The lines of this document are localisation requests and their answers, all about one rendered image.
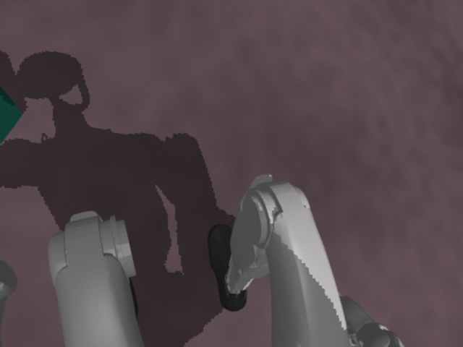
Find left robot arm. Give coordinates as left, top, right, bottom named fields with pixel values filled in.
left=0, top=259, right=17, bottom=347

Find right robot foot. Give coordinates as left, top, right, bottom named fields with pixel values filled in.
left=208, top=224, right=247, bottom=312

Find carton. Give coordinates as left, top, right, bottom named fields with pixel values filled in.
left=0, top=85, right=22, bottom=143

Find right robot arm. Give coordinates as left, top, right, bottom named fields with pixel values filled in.
left=356, top=322, right=404, bottom=347

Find right robot hand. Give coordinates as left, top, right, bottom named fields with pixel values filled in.
left=339, top=293, right=374, bottom=346

